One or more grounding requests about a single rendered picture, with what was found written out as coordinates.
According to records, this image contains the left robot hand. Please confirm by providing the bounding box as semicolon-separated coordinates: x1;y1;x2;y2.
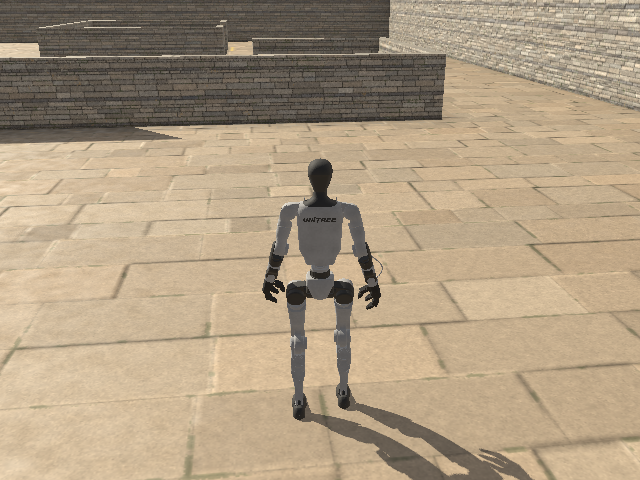
262;279;285;303

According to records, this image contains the left robot upper arm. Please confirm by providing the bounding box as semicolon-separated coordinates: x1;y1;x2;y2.
273;202;299;256

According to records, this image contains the right robot forearm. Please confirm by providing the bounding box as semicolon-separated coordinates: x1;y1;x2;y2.
358;242;378;287

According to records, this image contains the left robot thigh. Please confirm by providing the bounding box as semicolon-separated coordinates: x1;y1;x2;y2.
286;280;307;354

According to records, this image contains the right robot hand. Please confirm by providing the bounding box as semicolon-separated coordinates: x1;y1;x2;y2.
358;283;381;310

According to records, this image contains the left robot forearm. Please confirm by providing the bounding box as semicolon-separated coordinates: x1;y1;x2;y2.
265;241;284;283

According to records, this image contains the right robot shin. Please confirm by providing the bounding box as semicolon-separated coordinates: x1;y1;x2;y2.
336;329;351;395

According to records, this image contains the right robot upper arm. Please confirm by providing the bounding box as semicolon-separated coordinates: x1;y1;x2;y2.
341;202;368;257

